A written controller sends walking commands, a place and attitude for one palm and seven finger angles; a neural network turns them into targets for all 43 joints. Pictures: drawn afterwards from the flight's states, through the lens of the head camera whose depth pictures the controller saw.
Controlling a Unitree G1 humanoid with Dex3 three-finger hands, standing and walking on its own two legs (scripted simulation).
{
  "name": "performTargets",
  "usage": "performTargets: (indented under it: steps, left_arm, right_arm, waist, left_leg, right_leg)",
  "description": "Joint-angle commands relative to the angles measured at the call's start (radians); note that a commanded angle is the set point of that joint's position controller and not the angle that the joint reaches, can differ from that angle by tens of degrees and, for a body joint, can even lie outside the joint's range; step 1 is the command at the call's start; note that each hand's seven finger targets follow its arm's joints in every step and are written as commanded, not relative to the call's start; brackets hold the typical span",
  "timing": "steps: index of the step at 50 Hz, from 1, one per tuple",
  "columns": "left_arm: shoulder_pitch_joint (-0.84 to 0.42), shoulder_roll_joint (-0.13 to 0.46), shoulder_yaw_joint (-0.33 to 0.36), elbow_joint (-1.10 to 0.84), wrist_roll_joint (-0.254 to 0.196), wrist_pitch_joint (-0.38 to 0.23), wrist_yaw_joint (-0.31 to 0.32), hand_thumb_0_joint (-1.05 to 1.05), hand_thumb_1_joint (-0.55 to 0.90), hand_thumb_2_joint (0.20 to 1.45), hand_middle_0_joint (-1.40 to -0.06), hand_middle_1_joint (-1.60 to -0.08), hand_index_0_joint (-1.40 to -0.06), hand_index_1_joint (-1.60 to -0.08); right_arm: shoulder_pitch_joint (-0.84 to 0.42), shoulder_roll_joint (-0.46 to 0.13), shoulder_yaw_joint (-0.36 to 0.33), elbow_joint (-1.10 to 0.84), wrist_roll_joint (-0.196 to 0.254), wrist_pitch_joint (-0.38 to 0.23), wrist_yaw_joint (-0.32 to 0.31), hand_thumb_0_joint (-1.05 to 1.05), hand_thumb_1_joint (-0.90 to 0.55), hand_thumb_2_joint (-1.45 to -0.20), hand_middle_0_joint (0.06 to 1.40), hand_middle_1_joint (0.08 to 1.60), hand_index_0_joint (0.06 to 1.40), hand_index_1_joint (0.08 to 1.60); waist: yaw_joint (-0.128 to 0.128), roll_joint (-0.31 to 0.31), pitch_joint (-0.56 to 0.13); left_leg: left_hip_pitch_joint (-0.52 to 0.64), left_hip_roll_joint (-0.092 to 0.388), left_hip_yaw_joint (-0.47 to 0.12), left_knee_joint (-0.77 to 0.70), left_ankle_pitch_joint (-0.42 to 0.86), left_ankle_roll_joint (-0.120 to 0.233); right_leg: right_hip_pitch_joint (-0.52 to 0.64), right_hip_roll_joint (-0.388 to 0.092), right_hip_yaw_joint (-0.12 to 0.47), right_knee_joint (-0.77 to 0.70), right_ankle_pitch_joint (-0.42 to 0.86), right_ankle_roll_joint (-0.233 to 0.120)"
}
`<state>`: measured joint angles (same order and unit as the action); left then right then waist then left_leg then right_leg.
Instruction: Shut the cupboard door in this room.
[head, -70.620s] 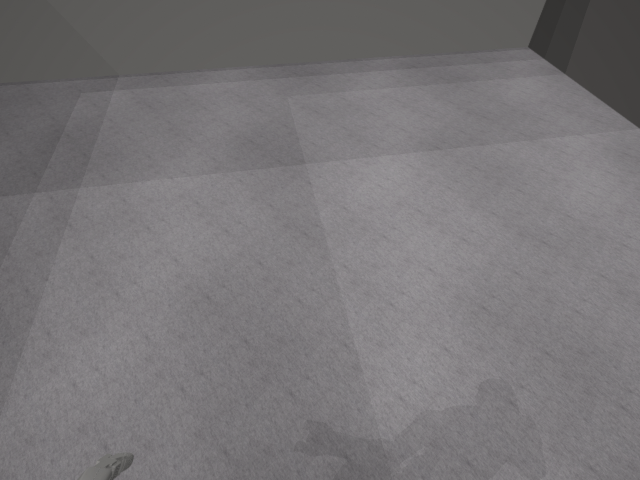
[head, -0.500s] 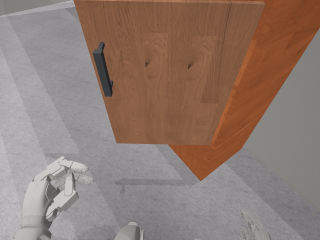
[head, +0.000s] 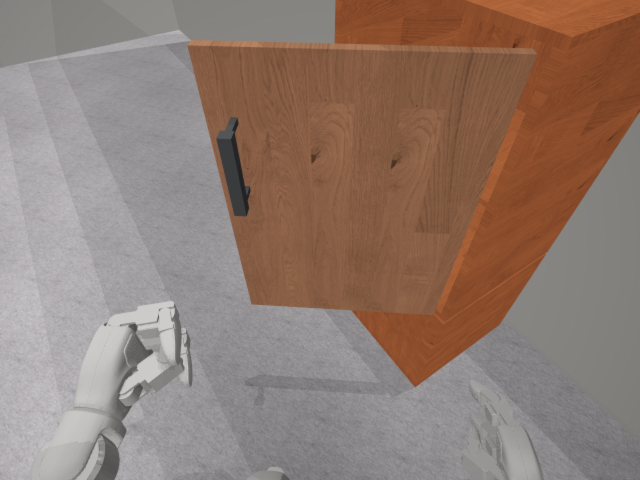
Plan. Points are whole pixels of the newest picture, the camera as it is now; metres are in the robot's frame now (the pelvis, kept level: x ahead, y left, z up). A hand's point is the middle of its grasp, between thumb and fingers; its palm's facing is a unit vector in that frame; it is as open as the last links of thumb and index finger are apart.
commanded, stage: raise the hand and make a fist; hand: left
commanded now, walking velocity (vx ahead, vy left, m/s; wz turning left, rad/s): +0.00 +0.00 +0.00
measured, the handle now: (237, 168) +0.52 +0.18 +0.12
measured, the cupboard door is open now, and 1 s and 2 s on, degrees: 53 53 53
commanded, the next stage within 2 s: bring the fist close to the handle in 0.54 s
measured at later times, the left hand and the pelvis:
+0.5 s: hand (183, 329) +0.24 +0.17 +0.12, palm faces +0.06 -1.00 -0.06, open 3.1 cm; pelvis +0.01 -0.02 +0.01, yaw -1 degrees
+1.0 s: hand (215, 281) +0.31 +0.15 +0.12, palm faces -0.04 -1.00 -0.03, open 3.1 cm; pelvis +0.00 -0.02 +0.01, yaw -1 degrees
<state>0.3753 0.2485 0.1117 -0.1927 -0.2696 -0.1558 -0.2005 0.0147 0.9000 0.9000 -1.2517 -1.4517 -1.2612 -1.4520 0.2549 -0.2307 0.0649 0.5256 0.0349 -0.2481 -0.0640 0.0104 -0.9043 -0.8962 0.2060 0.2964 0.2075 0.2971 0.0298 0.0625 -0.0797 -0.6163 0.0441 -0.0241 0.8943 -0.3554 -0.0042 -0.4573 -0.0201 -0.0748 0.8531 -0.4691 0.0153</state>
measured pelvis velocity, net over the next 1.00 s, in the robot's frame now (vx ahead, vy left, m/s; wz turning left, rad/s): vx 0.00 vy -0.02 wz -0.02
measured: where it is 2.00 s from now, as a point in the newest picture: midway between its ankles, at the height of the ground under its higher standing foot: outside the picture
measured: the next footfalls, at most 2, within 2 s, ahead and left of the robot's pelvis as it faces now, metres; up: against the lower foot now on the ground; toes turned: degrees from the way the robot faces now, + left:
none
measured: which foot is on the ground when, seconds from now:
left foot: down 0.00-1.00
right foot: down 0.00-1.00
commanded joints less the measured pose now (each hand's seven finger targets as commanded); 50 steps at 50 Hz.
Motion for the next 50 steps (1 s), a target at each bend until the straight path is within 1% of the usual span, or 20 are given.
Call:
performTargets:
  steps: [1, 4, 7, 10, 15, 19, 23, 26, 29, 32, 34, 36, 40, 43, 44, 45, 46, 48, 49, 50]
  left_arm:
    - [-0.145, 0.184, 0.174, -0.238, -0.030, -0.030, 0.000, 0.000, 0.900, 0.900, -1.300, -1.500, -1.300, -1.500]
    - [-0.198, 0.194, 0.213, -0.266, -0.042, -0.070, 0.032, 0.000, 0.900, 0.900, -1.300, -1.500, -1.300, -1.500]
    - [-0.218, 0.128, 0.153, -0.222, -0.048, -0.087, 0.018, 0.000, 0.900, 0.900, -1.300, -1.500, -1.300, -1.500]
    - [-0.130, 0.078, 0.090, -0.107, -0.054, -0.043, -0.035, 0.000, 0.900, 0.900, -1.300, -1.500, -1.300, -1.500]
    - [-0.121, 0.131, 0.127, -0.109, -0.050, 0.018, -0.071, 0.000, 0.900, 0.900, -1.300, -1.500, -1.300, -1.500]
    - [-0.210, 0.209, 0.233, -0.231, -0.045, -0.067, 0.004, 0.000, 0.900, 0.900, -1.300, -1.500, -1.300, -1.500]
    - [-0.205, 0.128, 0.172, -0.200, -0.037, -0.143, 0.029, 0.000, 0.900, 0.900, -1.300, -1.500, -1.300, -1.500]
    - [-0.157, 0.098, 0.113, -0.129, -0.032, -0.119, -0.010, 0.000, 0.900, 0.900, -1.300, -1.500, -1.300, -1.500]
    - [-0.103, 0.105, 0.103, -0.067, -0.039, -0.050, -0.054, 0.000, 0.900, 0.900, -1.300, -1.500, -1.300, -1.500]
    - [-0.153, 0.135, 0.141, -0.114, -0.053, -0.028, -0.061, 0.000, 0.900, 0.900, -1.300, -1.500, -1.300, -1.500]
    - [-0.295, 0.180, 0.179, -0.142, -0.050, -0.053, -0.028, 0.000, 0.900, 0.900, -1.300, -1.500, -1.300, -1.500]
    - [-0.424, 0.171, 0.191, -0.113, -0.044, -0.090, 0.005, 0.000, 0.900, 0.900, -1.300, -1.500, -1.300, -1.500]
    - [-0.490, 0.131, 0.138, -0.038, -0.024, -0.137, 0.019, 0.000, 0.900, 0.900, -1.300, -1.500, -1.300, -1.500]
    - [-0.524, 0.115, 0.090, 0.062, -0.010, -0.100, -0.008, 0.000, 0.900, 0.900, -1.300, -1.500, -1.300, -1.500]
    - [-0.509, 0.121, 0.088, 0.108, -0.006, -0.076, -0.016, 0.000, 0.900, 0.900, -1.300, -1.500, -1.300, -1.500]
    - [-0.519, 0.124, 0.089, 0.123, -0.006, -0.055, -0.022, 0.000, 0.900, 0.900, -1.300, -1.500, -1.300, -1.500]
    - [-0.538, 0.134, 0.101, 0.158, -0.005, -0.033, -0.023, 0.000, 0.900, 0.900, -1.300, -1.500, -1.300, -1.500]
    - [-0.596, 0.145, 0.122, 0.184, -0.008, -0.003, -0.012, 0.000, 0.900, 0.900, -1.300, -1.500, -1.300, -1.500]
    - [-0.613, 0.182, 0.163, 0.206, -0.009, 0.001, 0.004, 0.000, 0.900, 0.900, -1.300, -1.500, -1.300, -1.500]
    - [-0.642, 0.161, 0.157, 0.198, -0.013, -0.002, 0.014, 0.000, 0.900, 0.900, -1.300, -1.500, -1.300, -1.500]
  right_arm:
    - [-0.068, -0.118, -0.059, -0.151, 0.004, -0.052, -0.029, 0.000, -0.900, -0.900, 0.200, 0.300, 0.200, 0.300]
    - [-0.076, -0.114, -0.054, -0.131, -0.001, -0.058, -0.027, 0.000, -0.900, -0.900, 0.200, 0.300, 0.200, 0.300]
    - [-0.074, -0.113, -0.053, -0.111, 0.004, -0.072, -0.018, 0.000, -0.900, -0.900, 0.200, 0.300, 0.200, 0.300]
    - [-0.065, -0.125, -0.061, -0.104, 0.011, -0.077, -0.017, 0.000, -0.900, -0.900, 0.200, 0.300, 0.200, 0.300]
    - [-0.076, -0.132, -0.069, -0.124, 0.013, -0.064, -0.024, 0.000, -0.900, -0.900, 0.200, 0.300, 0.200, 0.300]
    - [-0.080, -0.120, -0.069, -0.117, -0.002, -0.063, -0.022, 0.000, -0.900, -0.900, 0.200, 0.300, 0.200, 0.300]
    - [-0.073, -0.112, -0.068, -0.094, -0.002, -0.069, -0.007, 0.000, -0.900, -0.900, 0.200, 0.300, 0.200, 0.300]
    - [-0.069, -0.123, -0.073, -0.089, 0.005, -0.067, -0.004, 0.000, -0.900, -0.900, 0.200, 0.300, 0.200, 0.300]
    - [-0.066, -0.133, -0.077, -0.096, 0.013, -0.059, -0.012, 0.000, -0.900, -0.900, 0.200, 0.300, 0.200, 0.300]
    - [-0.086, -0.130, -0.075, -0.113, 0.012, -0.050, -0.021, 0.000, -0.900, -0.900, 0.200, 0.300, 0.200, 0.300]
    - [-0.090, -0.130, -0.070, -0.097, 0.006, -0.049, -0.028, 0.000, -0.900, -0.900, 0.200, 0.300, 0.200, 0.300]
    - [-0.093, -0.123, -0.069, -0.075, 0.004, -0.053, -0.030, 0.000, -0.900, -0.900, 0.200, 0.300, 0.200, 0.300]
    - [-0.087, -0.123, -0.071, -0.047, 0.004, -0.066, -0.025, 0.000, -0.900, -0.900, 0.200, 0.300, 0.200, 0.300]
    - [-0.079, -0.131, -0.071, -0.036, 0.009, -0.065, -0.027, 0.000, -0.900, -0.900, 0.200, 0.300, 0.200, 0.300]
    - [-0.073, -0.138, -0.072, -0.036, 0.011, -0.062, -0.027, 0.000, -0.900, -0.900, 0.200, 0.300, 0.200, 0.300]
    - [-0.077, -0.138, -0.074, -0.040, 0.012, -0.057, -0.028, 0.000, -0.900, -0.900, 0.200, 0.300, 0.200, 0.300]
    - [-0.074, -0.142, -0.073, -0.040, 0.013, -0.050, -0.031, 0.000, -0.900, -0.900, 0.200, 0.300, 0.200, 0.300]
    - [-0.083, -0.141, -0.071, -0.045, 0.013, -0.040, -0.030, 0.000, -0.900, -0.900, 0.200, 0.300, 0.200, 0.300]
    - [-0.082, -0.144, -0.072, -0.040, 0.011, -0.033, -0.031, 0.000, -0.900, -0.900, 0.200, 0.300, 0.200, 0.300]
    - [-0.092, -0.138, -0.070, -0.048, 0.010, -0.030, -0.029, 0.000, -0.900, -0.900, 0.200, 0.300, 0.200, 0.300]
  waist:
    - [0.005, -0.026, -0.124]
    - [0.011, 0.001, -0.139]
    - [-0.010, 0.012, -0.117]
    - [-0.010, -0.056, -0.082]
    - [0.009, -0.102, -0.082]
    - [0.022, -0.063, -0.131]
    - [-0.001, -0.009, -0.122]
    - [-0.010, -0.013, -0.092]
    - [-0.006, -0.085, -0.070]
    - [0.002, -0.111, -0.077]
    - [-0.010, -0.102, -0.053]
    - [-0.029, -0.082, -0.054]
    - [-0.036, -0.029, -0.110]
    - [-0.033, -0.002, -0.116]
    - [-0.033, -0.046, -0.120]
    - [-0.027, -0.040, -0.131]
    - [-0.026, -0.075, -0.126]
    - [-0.015, -0.073, -0.125]
    - [-0.011, -0.103, -0.122]
    - [-0.006, -0.095, -0.133]
  left_leg:
    - [0.216, -0.039, -0.013, -0.195, 0.093, 0.026]
    - [0.252, -0.040, -0.011, -0.199, 0.135, 0.023]
    - [0.273, -0.041, -0.005, -0.207, 0.145, 0.020]
    - [0.247, -0.044, 0.005, -0.204, 0.154, 0.025]
    - [0.236, -0.053, 0.016, -0.211, 0.176, 0.031]
    - [0.272, -0.053, 0.017, -0.209, 0.223, 0.027]
    - [0.288, -0.053, 0.024, -0.202, 0.216, 0.021]
    - [0.265, -0.051, 0.028, -0.204, 0.184, 0.024]
    - [0.238, -0.052, 0.028, -0.199, 0.166, 0.030]
    - [0.235, -0.056, 0.026, -0.206, 0.158, 0.030]
    - [0.233, -0.054, 0.021, -0.205, 0.139, 0.029]
    - [0.254, -0.050, 0.016, -0.207, 0.120, 0.027]
    - [0.281, -0.047, 0.015, -0.210, 0.111, 0.025]
    - [0.285, -0.046, 0.014, -0.224, 0.102, 0.025]
    - [0.272, -0.046, 0.015, -0.223, 0.107, 0.029]
    - [0.270, -0.047, 0.020, -0.224, 0.112, 0.029]
    - [0.265, -0.047, 0.019, -0.230, 0.115, 0.028]
    - [0.265, -0.049, 0.019, -0.243, 0.121, 0.026]
    - [0.261, -0.046, 0.017, -0.244, 0.129, 0.027]
    - [0.266, -0.047, 0.020, -0.251, 0.132, 0.025]
  right_leg:
    - [-0.011, 0.040, 0.013, -0.185, 0.175, -0.025]
    - [0.004, 0.047, 0.006, -0.184, 0.216, -0.028]
    - [-0.002, 0.044, 0.004, -0.193, 0.242, -0.025]
    - [0.015, 0.033, 0.021, -0.217, 0.281, -0.016]
    - [0.053, 0.016, 0.048, -0.240, 0.309, -0.005]
    - [0.069, 0.025, 0.039, -0.214, 0.352, -0.013]
    - [0.038, 0.031, 0.028, -0.195, 0.351, -0.017]
    - [0.033, 0.023, 0.040, -0.216, 0.327, -0.013]
    - [0.046, 0.014, 0.068, -0.246, 0.317, -0.001]
    - [0.055, 0.009, 0.074, -0.256, 0.296, 0.003]
    - [0.031, 0.012, 0.082, -0.267, 0.241, 0.000]
    - [-0.007, 0.020, 0.069, -0.259, 0.200, -0.005]
    - [-0.012, 0.023, 0.060, -0.240, 0.188, -0.015]
    - [-0.008, 0.023, 0.055, -0.242, 0.198, -0.017]
    - [0.005, 0.021, 0.063, -0.251, 0.204, -0.012]
    - [0.012, 0.016, 0.067, -0.255, 0.213, -0.011]
    - [0.017, 0.016, 0.063, -0.258, 0.221, -0.009]
    - [0.023, 0.016, 0.054, -0.258, 0.229, -0.010]
    - [0.032, 0.018, 0.055, -0.261, 0.229, -0.011]
    - [0.036, 0.016, 0.052, -0.260, 0.231, -0.011]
